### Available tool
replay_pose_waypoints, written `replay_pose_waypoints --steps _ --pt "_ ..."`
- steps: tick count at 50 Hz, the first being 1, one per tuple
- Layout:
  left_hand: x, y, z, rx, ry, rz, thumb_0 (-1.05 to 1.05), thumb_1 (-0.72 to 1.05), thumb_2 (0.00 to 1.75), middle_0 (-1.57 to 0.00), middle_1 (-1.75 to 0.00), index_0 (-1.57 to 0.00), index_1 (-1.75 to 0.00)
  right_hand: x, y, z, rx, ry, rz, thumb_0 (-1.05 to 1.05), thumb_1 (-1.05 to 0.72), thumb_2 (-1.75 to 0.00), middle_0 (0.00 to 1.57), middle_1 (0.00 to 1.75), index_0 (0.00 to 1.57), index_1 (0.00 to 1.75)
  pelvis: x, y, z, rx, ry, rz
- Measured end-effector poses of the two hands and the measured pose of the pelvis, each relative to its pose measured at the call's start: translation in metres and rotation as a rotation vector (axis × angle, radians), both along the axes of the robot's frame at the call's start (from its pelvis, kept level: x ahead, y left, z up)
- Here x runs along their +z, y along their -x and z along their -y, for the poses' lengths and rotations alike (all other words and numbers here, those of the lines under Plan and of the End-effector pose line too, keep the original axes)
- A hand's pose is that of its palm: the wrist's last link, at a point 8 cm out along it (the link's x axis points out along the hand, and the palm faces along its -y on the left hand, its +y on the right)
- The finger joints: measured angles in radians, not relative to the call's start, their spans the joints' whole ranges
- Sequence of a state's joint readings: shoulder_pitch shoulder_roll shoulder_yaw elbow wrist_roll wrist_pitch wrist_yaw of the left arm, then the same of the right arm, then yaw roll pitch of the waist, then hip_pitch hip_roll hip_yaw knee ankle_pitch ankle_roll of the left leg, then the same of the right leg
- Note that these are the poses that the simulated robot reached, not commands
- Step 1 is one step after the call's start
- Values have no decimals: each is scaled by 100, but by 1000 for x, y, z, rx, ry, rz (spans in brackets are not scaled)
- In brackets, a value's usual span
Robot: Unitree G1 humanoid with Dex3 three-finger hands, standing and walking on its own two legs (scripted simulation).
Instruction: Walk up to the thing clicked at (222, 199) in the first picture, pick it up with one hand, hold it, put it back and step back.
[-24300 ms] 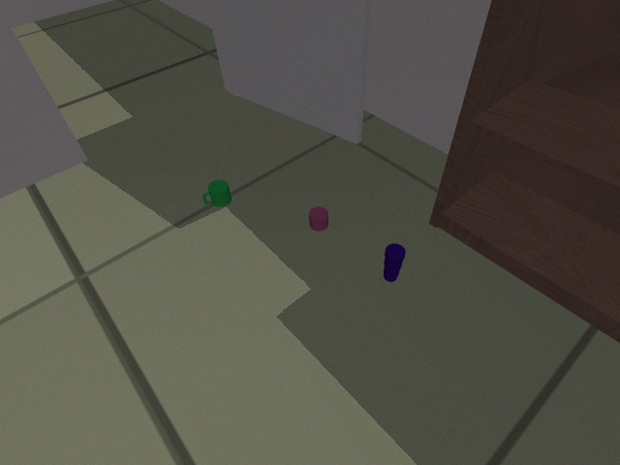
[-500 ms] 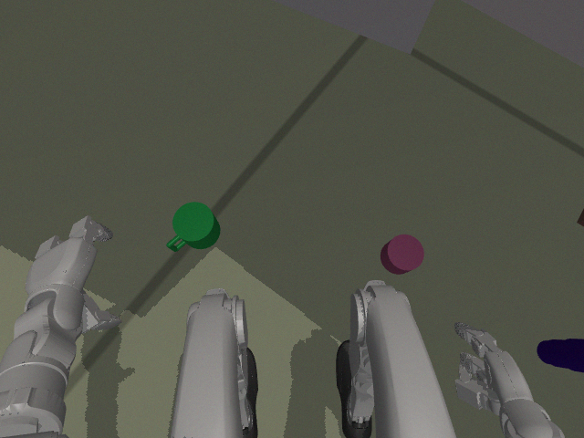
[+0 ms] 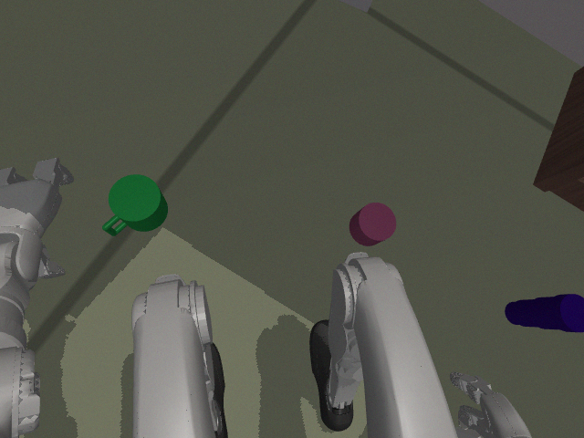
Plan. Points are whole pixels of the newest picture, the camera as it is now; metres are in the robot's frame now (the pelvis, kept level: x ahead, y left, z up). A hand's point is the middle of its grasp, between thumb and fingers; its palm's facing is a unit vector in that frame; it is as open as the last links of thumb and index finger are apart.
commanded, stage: rise first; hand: left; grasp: from above
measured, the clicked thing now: (133, 210) +0.48 +0.25 -0.35
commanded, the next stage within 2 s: approach in 1.02 s
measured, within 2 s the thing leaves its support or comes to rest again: neither
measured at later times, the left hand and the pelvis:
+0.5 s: hand (67, 216) +0.43 +0.31 -0.20, palm faces -0.45 -0.05 -0.89, open 14.2 cm; pelvis +0.01 +0.00 -0.04, yaw -1 degrees
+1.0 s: hand (80, 212) +0.45 +0.30 -0.22, palm faces -0.45 -0.06 -0.89, open 14.2 cm; pelvis +0.01 +0.00 -0.05, yaw -1 degrees
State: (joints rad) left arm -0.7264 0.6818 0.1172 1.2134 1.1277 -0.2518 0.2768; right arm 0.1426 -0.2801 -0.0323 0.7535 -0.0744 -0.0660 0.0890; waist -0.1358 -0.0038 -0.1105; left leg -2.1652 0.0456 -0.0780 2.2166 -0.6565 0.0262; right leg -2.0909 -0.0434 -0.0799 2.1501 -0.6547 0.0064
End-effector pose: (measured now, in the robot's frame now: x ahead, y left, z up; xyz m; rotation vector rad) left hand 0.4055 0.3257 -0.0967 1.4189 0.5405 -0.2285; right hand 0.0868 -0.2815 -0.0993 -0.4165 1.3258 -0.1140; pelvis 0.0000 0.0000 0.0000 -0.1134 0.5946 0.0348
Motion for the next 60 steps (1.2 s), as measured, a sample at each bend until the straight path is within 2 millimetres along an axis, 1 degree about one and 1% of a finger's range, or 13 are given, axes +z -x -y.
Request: replay_pose_waypoints --steps 8,18,24,36,50,60 --pt "-22 -10 8 -55 -28 4 0 -53 101 -8 -100 -8 -100 -17 0 -8 8 -16 -23 0 -91 -90 20 29 21 30 -15 0 -3 3 6 -4" --pt "-34 -27 14 -84 -61 25 0 -54 101 -8 -101 -9 -101 -34 6 -10 23 -39 -61 0 -91 -90 20 29 21 30 -28 -3 0 -10 3 -8" --pt "-41 -34 14 -88 -71 21 0 -55 101 -8 -102 -8 -101 -38 12 -7 18 -32 -84 0 -91 -90 20 29 21 30 -34 -5 1 -15 3 -10" --pt "-59 -38 19 -89 -65 21 0 -55 102 -8 -102 -8 -102 -42 19 -1 13 -16 -118 0 -91 -90 20 29 21 30 -42 -9 2 -20 2 -14" --pt "-65 -46 23 -76 -71 23 0 -56 102 -8 -103 -8 -102 -47 16 0 22 -26 -111 0 -91 -90 20 29 21 30 -47 -11 3 -24 0 -15" --pt "-72 -48 25 -85 -62 20 0 -56 102 -8 -103 -8 -103 -49 19 -1 23 -23 -118 0 -91 -90 20 29 21 30 -52 -10 3 -26 6 -8"
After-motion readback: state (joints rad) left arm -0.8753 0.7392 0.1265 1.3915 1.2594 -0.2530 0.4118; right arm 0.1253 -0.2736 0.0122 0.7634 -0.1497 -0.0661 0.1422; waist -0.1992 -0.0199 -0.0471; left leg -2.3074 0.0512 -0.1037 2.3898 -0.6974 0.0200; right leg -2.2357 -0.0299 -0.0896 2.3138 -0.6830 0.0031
